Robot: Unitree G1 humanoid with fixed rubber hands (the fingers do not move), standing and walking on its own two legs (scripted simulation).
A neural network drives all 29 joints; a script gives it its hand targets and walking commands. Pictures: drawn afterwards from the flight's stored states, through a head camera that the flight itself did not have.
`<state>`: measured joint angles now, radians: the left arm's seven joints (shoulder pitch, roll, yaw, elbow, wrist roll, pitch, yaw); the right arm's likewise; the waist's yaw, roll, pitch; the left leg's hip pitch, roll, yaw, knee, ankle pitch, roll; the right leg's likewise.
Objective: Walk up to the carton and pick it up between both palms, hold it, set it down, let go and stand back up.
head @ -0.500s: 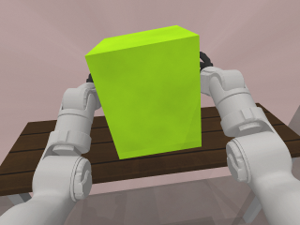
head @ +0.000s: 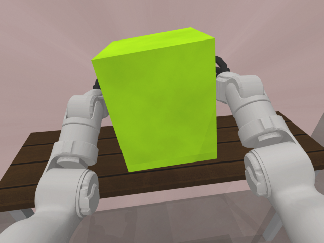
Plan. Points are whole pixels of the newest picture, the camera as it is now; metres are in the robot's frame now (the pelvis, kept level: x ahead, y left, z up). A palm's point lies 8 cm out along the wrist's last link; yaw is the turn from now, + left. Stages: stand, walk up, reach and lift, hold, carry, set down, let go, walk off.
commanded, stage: hold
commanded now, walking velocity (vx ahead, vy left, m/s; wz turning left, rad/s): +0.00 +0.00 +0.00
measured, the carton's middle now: (161, 95) +0.38 -0.01 +0.26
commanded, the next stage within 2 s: set down in 1.74 s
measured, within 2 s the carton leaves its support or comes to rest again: neither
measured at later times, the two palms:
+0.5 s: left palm (100, 99) +0.39 +0.14 +0.26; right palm (221, 83) +0.39 -0.15 +0.29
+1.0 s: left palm (100, 98) +0.39 +0.14 +0.26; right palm (221, 83) +0.39 -0.15 +0.29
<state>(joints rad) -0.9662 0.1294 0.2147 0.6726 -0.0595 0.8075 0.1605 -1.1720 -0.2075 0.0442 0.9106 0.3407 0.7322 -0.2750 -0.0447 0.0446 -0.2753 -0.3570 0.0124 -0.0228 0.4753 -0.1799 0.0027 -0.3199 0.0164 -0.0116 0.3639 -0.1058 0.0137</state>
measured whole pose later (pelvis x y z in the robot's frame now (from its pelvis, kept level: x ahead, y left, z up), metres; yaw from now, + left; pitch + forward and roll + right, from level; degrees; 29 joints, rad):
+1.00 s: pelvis +0.00 +0.00 +0.00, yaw +0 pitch +3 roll -2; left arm -0.97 0.13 0.22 0.67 -0.06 0.81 0.16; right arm -1.17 -0.20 0.04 0.91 0.34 0.73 -0.28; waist -0.04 0.05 -0.28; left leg -0.36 0.01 -0.02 0.48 -0.18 0.00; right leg -0.32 0.02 -0.01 0.36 -0.11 0.01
